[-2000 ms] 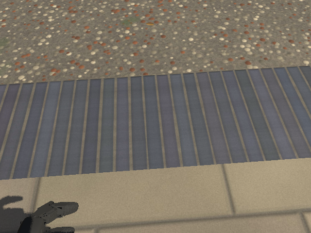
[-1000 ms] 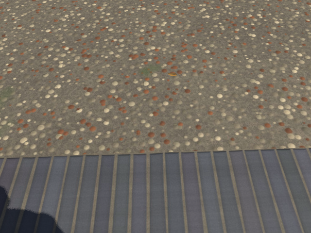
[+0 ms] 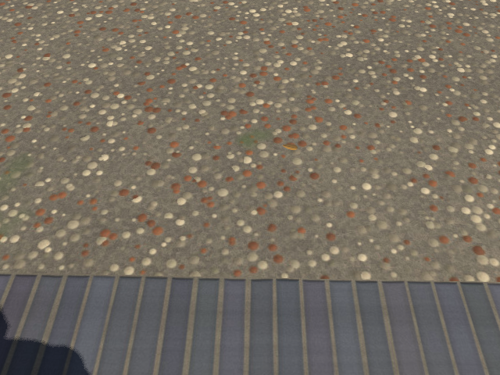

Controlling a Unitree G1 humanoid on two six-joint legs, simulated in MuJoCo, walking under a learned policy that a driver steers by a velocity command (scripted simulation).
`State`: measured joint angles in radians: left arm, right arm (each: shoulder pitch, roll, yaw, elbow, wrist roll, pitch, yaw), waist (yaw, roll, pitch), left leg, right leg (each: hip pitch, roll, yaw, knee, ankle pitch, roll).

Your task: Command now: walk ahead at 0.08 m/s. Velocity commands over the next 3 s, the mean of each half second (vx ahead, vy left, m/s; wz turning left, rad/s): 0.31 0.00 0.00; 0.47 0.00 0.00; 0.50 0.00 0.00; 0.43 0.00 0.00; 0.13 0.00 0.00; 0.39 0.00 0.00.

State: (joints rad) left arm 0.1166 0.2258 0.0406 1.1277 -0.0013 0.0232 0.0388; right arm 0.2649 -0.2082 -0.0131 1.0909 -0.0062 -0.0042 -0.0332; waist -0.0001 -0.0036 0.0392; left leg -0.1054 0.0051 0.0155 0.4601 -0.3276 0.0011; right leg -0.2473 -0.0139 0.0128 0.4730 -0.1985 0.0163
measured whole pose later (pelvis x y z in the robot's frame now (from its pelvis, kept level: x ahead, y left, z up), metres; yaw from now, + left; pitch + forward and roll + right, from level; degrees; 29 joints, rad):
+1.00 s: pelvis +0.45 +0.00 +0.01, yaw +1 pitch +3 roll +2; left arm 0.13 0.18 0.03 0.91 0.08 -0.07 -0.05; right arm 0.51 -0.11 -0.02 1.09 -0.07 -0.12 0.04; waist -0.09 -0.04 -0.04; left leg -0.10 -0.08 0.08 0.27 -0.22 0.08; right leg -0.74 -0.13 0.03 0.82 0.01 -0.06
